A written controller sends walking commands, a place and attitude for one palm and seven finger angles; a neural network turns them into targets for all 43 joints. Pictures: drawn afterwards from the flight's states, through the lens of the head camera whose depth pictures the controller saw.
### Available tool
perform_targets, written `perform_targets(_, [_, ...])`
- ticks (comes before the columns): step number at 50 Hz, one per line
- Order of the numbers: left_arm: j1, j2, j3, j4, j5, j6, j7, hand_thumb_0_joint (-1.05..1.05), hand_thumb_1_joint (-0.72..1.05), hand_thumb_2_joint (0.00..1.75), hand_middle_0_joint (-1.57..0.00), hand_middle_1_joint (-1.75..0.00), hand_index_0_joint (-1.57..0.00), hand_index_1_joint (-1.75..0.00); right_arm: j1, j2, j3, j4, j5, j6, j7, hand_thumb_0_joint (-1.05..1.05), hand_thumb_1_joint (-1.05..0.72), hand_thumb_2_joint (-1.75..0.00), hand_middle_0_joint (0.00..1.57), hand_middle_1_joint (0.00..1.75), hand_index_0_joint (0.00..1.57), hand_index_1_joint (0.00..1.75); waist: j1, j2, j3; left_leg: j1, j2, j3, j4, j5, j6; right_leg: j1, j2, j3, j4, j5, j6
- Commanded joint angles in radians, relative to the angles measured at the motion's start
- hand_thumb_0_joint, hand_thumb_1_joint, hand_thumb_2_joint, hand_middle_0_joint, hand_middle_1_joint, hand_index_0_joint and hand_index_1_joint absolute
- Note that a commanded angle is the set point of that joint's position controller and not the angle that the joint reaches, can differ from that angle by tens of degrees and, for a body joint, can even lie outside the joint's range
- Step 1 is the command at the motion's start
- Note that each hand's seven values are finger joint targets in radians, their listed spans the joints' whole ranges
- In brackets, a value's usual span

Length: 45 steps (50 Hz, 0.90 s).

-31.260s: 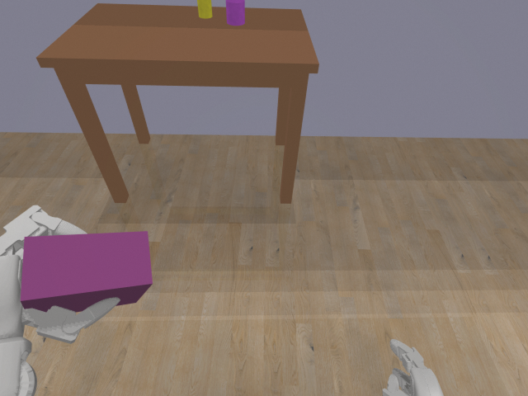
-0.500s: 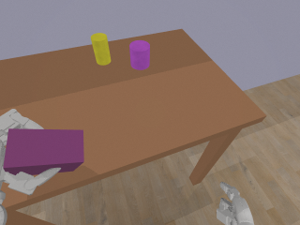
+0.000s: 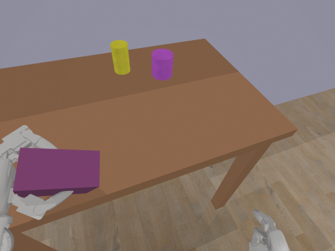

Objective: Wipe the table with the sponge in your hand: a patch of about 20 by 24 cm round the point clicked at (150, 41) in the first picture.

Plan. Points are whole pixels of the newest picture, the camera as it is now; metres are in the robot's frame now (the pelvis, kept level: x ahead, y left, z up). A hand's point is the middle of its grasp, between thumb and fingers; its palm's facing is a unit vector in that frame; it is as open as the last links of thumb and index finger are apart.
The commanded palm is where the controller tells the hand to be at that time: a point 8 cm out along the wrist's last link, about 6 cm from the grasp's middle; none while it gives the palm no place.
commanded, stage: come to a stop and stand still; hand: left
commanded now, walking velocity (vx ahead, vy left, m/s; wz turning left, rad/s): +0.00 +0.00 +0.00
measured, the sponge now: (70, 174) +0.22 +0.20 +0.13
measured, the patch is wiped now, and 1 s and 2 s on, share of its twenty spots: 0.00 0.00 0.00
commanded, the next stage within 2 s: look again from close up in 0.54 s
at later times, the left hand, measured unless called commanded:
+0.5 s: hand (3, 156) +0.23 +0.30 +0.17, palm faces +0.39 -0.85 -0.36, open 9.9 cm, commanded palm +0.17 +0.33 +0.18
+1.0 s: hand (8, 158) +0.23 +0.30 +0.16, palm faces +0.38 -0.85 -0.36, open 9.9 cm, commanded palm +0.17 +0.33 +0.18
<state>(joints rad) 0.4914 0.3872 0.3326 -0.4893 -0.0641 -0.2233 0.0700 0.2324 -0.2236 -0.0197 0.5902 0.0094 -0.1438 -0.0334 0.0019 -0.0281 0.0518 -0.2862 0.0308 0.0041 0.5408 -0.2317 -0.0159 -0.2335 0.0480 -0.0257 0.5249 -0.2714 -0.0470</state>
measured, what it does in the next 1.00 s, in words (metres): stands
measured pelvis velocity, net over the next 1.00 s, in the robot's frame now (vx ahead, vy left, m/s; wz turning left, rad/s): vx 0.01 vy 0.05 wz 0.01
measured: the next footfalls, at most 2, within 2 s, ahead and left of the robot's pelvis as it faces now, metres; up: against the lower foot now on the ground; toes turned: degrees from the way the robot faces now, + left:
none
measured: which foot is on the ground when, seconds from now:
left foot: down 0.00-1.00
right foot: down 0.00-1.00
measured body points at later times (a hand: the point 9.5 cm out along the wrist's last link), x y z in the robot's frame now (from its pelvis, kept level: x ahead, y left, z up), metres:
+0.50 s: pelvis +0.01 +0.05 +0.01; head +0.03 +0.08 +0.46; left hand +0.20 +0.34 +0.19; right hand +0.21 -0.15 -0.05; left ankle +0.04 +0.13 -0.73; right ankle +0.01 -0.09 -0.73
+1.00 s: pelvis +0.01 +0.05 +0.01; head +0.03 +0.07 +0.46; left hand +0.20 +0.34 +0.18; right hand +0.20 -0.17 -0.06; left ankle +0.04 +0.13 -0.73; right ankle +0.01 -0.09 -0.73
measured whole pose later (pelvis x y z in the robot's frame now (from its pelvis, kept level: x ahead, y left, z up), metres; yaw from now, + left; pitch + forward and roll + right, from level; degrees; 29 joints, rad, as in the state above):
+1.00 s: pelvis +0.01 +0.05 +0.01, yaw +1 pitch -1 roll -2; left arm 0.43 0.36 0.33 -0.47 -0.04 -0.19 0.11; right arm 0.20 -0.19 0.02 0.58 0.01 -0.12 -0.03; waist 0.02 -0.02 0.05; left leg -0.23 -0.02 0.02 0.44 -0.20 0.05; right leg -0.14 0.00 -0.02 0.36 -0.20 0.02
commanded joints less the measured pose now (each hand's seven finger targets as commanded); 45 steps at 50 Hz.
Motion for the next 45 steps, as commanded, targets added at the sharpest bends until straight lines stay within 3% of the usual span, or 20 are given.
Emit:
perform_targets(1, [-0.203, 0.176, 0.159, -0.202, 0.004, -0.069, 0.052, 0.00, 0.10, 1.30, -1.20, -1.60, -1.20, -1.60, -0.123, -0.098, -0.015, -0.163, 0.003, -0.070, -0.022, 0.00, -0.90, -0.90, 0.20, 0.30, 0.20, 0.30, 0.020, 0.117, -0.085, 0.079, 0.046, -0.084, -0.159, -0.065, 0.062, -0.038, -0.097, 0.132, -0.194, -0.074, 0.019])
perform_targets(3, [-0.229, 0.140, 0.114, -0.188, 0.019, -0.066, 0.051, 0.00, 0.10, 1.30, -1.20, -1.60, -1.20, -1.60, -0.122, -0.105, -0.009, -0.154, 0.003, -0.081, -0.020, 0.00, -0.90, -0.90, 0.20, 0.30, 0.20, 0.30, 0.019, 0.160, -0.092, 0.044, 0.074, -0.110, -0.225, -0.129, 0.069, 0.021, -0.073, 0.075, -0.145, -0.035, 0.030])
perform_targets(5, [-0.248, 0.107, 0.072, -0.176, 0.033, -0.057, 0.049, 0.00, 0.10, 1.30, -1.20, -1.60, -1.20, -1.60, -0.116, -0.104, -0.008, -0.157, 0.006, -0.087, -0.012, 0.00, -0.90, -0.90, 0.20, 0.30, 0.20, 0.30, 0.022, 0.159, -0.084, -0.008, 0.083, -0.119, -0.257, -0.194, 0.071, 0.066, -0.065, 0.064, -0.122, -0.018, 0.035])
perform_targets(9, [-0.222, 0.103, 0.069, -0.175, 0.044, -0.046, 0.051, 0.00, 0.10, 1.30, -1.20, -1.60, -1.20, -1.60, -0.113, -0.100, -0.005, -0.156, 0.004, -0.090, -0.001, 0.00, -0.90, -0.90, 0.20, 0.30, 0.20, 0.30, 0.021, 0.121, -0.092, -0.019, 0.081, -0.128, -0.271, -0.183, 0.063, 0.094, -0.059, 0.049, -0.131, 0.027, 0.040])
perform_targets(12, [-0.190, 0.135, 0.110, -0.185, 0.045, -0.043, 0.054, 0.00, 0.10, 1.30, -1.20, -1.60, -1.20, -1.60, -0.127, -0.093, 0.000, -0.152, 0.003, -0.085, 0.003, 0.00, -0.90, -0.90, 0.20, 0.30, 0.20, 0.30, 0.022, 0.106, -0.117, 0.013, 0.068, -0.103, -0.254, -0.114, 0.050, 0.104, -0.057, 0.043, -0.150, 0.065, 0.041])
perform_targets(13, [-0.194, 0.118, 0.098, -0.175, 0.042, -0.044, 0.051, 0.00, 0.10, 1.30, -1.20, -1.60, -1.20, -1.60, -0.114, -0.094, 0.001, -0.151, -0.003, -0.079, 0.002, 0.00, -0.90, -0.90, 0.20, 0.30, 0.20, 0.30, 0.018, 0.095, -0.119, 0.007, 0.065, -0.116, -0.256, -0.097, 0.048, 0.112, -0.058, 0.040, -0.154, 0.075, 0.039])
perform_targets(17, [-0.169, 0.157, 0.140, -0.214, 0.035, -0.044, 0.054, 0.00, 0.10, 1.30, -1.20, -1.60, -1.20, -1.60, -0.132, -0.085, 0.004, -0.159, 0.002, -0.075, 0.000, 0.00, -0.90, -0.90, 0.20, 0.30, 0.20, 0.30, 0.020, 0.121, -0.164, 0.085, 0.054, -0.085, -0.218, 0.086, 0.031, 0.123, -0.067, 0.034, -0.149, 0.176, 0.038])
perform_targets(18, [-0.172, 0.125, 0.111, -0.200, 0.030, -0.045, 0.049, 0.00, 0.10, 1.30, -1.20, -1.60, -1.20, -1.60, -0.117, -0.088, 0.005, -0.155, -0.004, -0.069, 0.000, 0.00, -0.90, -0.90, 0.20, 0.30, 0.20, 0.30, 0.016, 0.112, -0.159, 0.075, 0.057, -0.098, -0.223, 0.105, 0.030, 0.126, -0.066, 0.026, -0.149, 0.176, 0.038])
perform_targets(19, [-0.180, 0.129, 0.109, -0.222, 0.030, -0.044, 0.048, 0.00, 0.10, 1.30, -1.20, -1.60, -1.20, -1.60, -0.118, -0.088, 0.000, -0.163, -0.001, -0.068, 0.000, 0.00, -0.90, -0.90, 0.20, 0.30, 0.20, 0.30, 0.016, 0.135, -0.162, 0.092, 0.061, -0.095, -0.218, 0.142, 0.026, 0.127, -0.070, 0.031, -0.145, 0.192, 0.037])
perform_targets(22, [-0.157, 0.151, 0.131, -0.226, 0.031, -0.040, 0.054, 0.00, 0.10, 1.30, -1.20, -1.60, -1.20, -1.60, -0.134, -0.085, 0.004, -0.161, 0.004, -0.063, 0.000, 0.00, -0.90, -0.90, 0.20, 0.30, 0.20, 0.30, 0.021, 0.122, -0.184, 0.124, 0.056, -0.080, -0.194, 0.219, 0.018, 0.131, -0.071, 0.022, -0.146, 0.224, 0.040])
perform_targets(23, [-0.149, 0.119, 0.103, -0.204, 0.027, -0.039, 0.049, 0.00, 0.10, 1.30, -1.20, -1.60, -1.20, -1.60, -0.118, -0.092, 0.001, -0.157, -0.002, -0.056, 0.001, 0.00, -0.90, -0.90, 0.20, 0.30, 0.20, 0.30, 0.017, 0.112, -0.177, 0.115, 0.055, -0.086, -0.198, 0.230, 0.018, 0.133, -0.069, 0.017, -0.151, 0.227, 0.040])
perform_targets(25, [-0.152, 0.136, 0.110, -0.226, 0.026, -0.039, 0.050, 0.00, 0.10, 1.30, -1.20, -1.60, -1.20, -1.60, -0.121, -0.093, -0.004, -0.166, 0.002, -0.052, 0.001, 0.00, -0.90, -0.90, 0.20, 0.30, 0.20, 0.30, 0.019, 0.113, -0.189, 0.130, 0.061, -0.086, -0.185, 0.267, 0.017, 0.140, -0.081, 0.024, -0.154, 0.243, 0.039])
perform_targets(28, [-0.127, 0.119, 0.099, -0.201, 0.026, -0.033, 0.053, 0.00, 0.10, 1.30, -1.20, -1.60, -1.20, -1.60, -0.124, -0.096, -0.003, -0.161, 0.002, -0.041, -0.001, 0.00, -0.90, -0.90, 0.20, 0.30, 0.20, 0.30, 0.017, 0.106, -0.175, 0.120, 0.056, -0.080, -0.189, 0.228, 0.020, 0.135, -0.080, 0.021, -0.165, 0.233, 0.041])
perform_targets(32, [-0.136, 0.151, 0.125, -0.233, 0.029, -0.033, 0.062, 0.00, 0.10, 1.30, -1.20, -1.60, -1.20, -1.60, -0.141, -0.095, -0.007, -0.167, 0.010, -0.039, -0.006, 0.00, -0.90, -0.90, 0.20, 0.30, 0.20, 0.30, 0.018, 0.121, -0.168, 0.114, 0.053, -0.078, -0.193, 0.184, 0.019, 0.137, -0.088, 0.031, -0.166, 0.228, 0.038])
perform_targets(33, [-0.135, 0.122, 0.099, -0.223, 0.026, -0.035, 0.058, 0.00, 0.10, 1.30, -1.20, -1.60, -1.20, -1.60, -0.126, -0.099, -0.007, -0.165, 0.004, -0.033, -0.007, 0.00, -0.90, -0.90, 0.20, 0.30, 0.20, 0.30, 0.016, 0.119, -0.164, 0.103, 0.053, -0.082, -0.202, 0.165, 0.022, 0.140, -0.086, 0.024, -0.169, 0.218, 0.038])
perform_targets(34, [-0.143, 0.141, 0.111, -0.239, 0.025, -0.035, 0.061, 0.00, 0.10, 1.30, -1.20, -1.60, -1.20, -1.60, -0.131, -0.096, -0.011, -0.173, 0.007, -0.035, -0.008, 0.00, -0.90, -0.90, 0.20, 0.30, 0.20, 0.30, 0.017, 0.126, -0.165, 0.098, 0.057, -0.086, -0.199, 0.158, 0.025, 0.150, -0.094, 0.034, -0.170, 0.225, 0.037])
perform_targets(42, [-0.109, 0.148, 0.129, -0.206, 0.023, -0.029, 0.066, 0.00, 0.10, 1.30, -1.20, -1.60, -1.20, -1.60, -0.137, -0.098, -0.011, -0.168, 0.011, -0.031, -0.014, 0.00, -0.90, -0.90, 0.20, 0.30, 0.20, 0.30, 0.017, 0.083, -0.156, 0.101, 0.049, -0.080, -0.189, 0.137, 0.028, 0.138, -0.100, 0.045, -0.190, 0.231, 0.035])
perform_targets(43, [-0.117, 0.115, 0.095, -0.191, 0.020, -0.030, 0.060, 0.00, 0.10, 1.30, -1.20, -1.60, -1.20, -1.60, -0.125, -0.101, -0.008, -0.165, 0.005, -0.026, -0.013, 0.00, -0.90, -0.90, 0.20, 0.30, 0.20, 0.30, 0.013, 0.096, -0.146, 0.087, 0.046, -0.080, -0.199, 0.119, 0.028, 0.137, -0.097, 0.037, -0.193, 0.215, 0.036])
perform_targets(45, [-0.130, 0.135, 0.109, -0.199, 0.022, -0.030, 0.063, 0.00, 0.10, 1.30, -1.20, -1.60, -1.20, -1.60, -0.126, -0.100, -0.012, -0.170, 0.008, -0.028, -0.016, 0.00, -0.90, -0.90, 0.20, 0.30, 0.20, 0.30, 0.015, 0.093, -0.136, 0.083, 0.052, -0.083, -0.201, 0.092, 0.032, 0.133, -0.103, 0.047, -0.196, 0.205, 0.035])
